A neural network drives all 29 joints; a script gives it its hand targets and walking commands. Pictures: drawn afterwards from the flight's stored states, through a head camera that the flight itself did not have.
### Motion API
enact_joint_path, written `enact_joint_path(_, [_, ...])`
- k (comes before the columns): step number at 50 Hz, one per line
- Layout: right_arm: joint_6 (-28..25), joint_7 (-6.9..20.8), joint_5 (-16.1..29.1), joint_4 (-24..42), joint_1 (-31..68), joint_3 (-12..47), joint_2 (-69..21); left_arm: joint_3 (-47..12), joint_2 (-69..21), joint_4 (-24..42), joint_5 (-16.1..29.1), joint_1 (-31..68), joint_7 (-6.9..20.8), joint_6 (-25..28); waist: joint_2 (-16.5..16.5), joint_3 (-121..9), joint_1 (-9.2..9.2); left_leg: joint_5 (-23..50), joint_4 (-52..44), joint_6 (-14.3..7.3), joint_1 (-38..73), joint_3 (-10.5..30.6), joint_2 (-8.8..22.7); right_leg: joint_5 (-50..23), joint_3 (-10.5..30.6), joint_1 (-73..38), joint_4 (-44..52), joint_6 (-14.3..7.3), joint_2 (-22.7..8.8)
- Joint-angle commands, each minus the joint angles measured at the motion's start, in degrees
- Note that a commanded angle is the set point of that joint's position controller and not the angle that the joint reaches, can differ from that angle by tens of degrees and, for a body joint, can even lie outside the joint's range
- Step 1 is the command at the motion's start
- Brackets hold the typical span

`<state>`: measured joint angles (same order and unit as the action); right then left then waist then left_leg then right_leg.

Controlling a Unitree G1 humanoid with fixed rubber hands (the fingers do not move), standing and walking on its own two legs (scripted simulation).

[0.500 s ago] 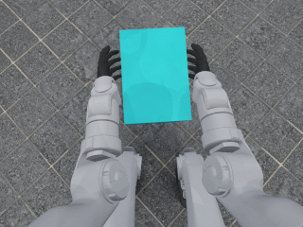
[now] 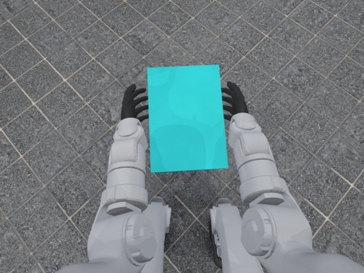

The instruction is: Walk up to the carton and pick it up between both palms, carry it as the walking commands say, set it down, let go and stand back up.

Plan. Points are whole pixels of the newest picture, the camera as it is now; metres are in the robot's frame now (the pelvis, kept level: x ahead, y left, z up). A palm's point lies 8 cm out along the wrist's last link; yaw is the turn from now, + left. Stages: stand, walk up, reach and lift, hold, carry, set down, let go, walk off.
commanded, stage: reach and lift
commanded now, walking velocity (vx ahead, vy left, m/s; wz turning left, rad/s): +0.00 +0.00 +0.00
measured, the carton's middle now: (184, 128) +0.43 +0.02 -0.10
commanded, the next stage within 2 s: none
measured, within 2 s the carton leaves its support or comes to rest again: neither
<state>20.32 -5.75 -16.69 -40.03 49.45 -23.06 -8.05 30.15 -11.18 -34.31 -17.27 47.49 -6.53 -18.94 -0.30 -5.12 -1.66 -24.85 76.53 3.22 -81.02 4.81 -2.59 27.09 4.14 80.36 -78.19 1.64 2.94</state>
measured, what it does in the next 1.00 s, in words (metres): rises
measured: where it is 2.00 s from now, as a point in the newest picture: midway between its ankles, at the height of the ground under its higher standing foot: (188, 248)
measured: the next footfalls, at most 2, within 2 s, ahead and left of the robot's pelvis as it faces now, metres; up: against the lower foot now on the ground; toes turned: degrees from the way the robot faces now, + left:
none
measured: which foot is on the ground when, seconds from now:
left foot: down 0.00-1.00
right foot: down 0.00-1.00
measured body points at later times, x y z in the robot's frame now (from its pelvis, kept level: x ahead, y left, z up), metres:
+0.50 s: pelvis +0.02 +0.00 +0.07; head +0.17 +0.00 +0.49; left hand +0.42 +0.14 +0.03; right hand +0.43 -0.10 +0.02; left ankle +0.09 +0.14 -0.59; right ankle +0.08 -0.13 -0.59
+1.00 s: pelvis +0.03 +0.00 +0.12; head +0.13 +0.01 +0.56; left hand +0.40 +0.14 +0.11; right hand +0.41 -0.10 +0.10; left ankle +0.09 +0.14 -0.59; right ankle +0.08 -0.13 -0.59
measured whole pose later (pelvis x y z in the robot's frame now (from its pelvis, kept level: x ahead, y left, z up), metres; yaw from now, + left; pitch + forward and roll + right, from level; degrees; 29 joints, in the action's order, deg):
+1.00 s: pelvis +0.03 +0.00 +0.12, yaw -1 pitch +13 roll +0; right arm 20.5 -4.2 -19.2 -33.7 32.6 -22.1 -13.3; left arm 24.9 -14.6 -29.5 -20.0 31.8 -5.0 -20.3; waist -0.9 -0.4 -2.6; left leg -13.9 40.3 2.0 -39.2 4.4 -1.1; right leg 15.8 5.5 39.0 -42.0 1.2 1.7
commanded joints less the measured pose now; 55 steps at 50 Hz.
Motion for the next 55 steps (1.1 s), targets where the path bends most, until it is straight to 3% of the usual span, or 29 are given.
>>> enact_joint_path(1, [-3.3, 12.4, 8.3, -1.3, 37.4, 29.6, -62.0, -33.1, -61.6, -8.4, 7.9, 34.1, 13.8, -0.3, -0.9, -48.2, -0.56, 12.9, -9.4, -0.9, 29.1, -5.7, -8.8, -12.1, -3.9, -26.3, 11.6, -0.2, 8.2])
enact_joint_path(33, [-4.7, 13.7, 5.7, 1.8, 22.3, 31.3, -62.7, -36.0, -63.1, -4.3, 4.7, 17.4, 14.6, 0.7, -0.9, -36.0, -1.01, 20.9, -30.0, -1.8, 50.5, -2.4, -6.3, -19.8, -0.1, -45.4, 32.8, -1.1, 5.8])
enact_joint_path(55, [-0.6, 15.2, 6.5, 5.6, 16.3, 32.9, -62.1, -38.0, -67.0, -3.2, 5.8, 9.2, 14.5, -3.3, 0.2, -26.7, -1.90, 24.2, -43.6, -1.7, 68.7, -1.1, -4.9, -20.8, 0.7, -58.9, 45.6, -2.0, 4.8])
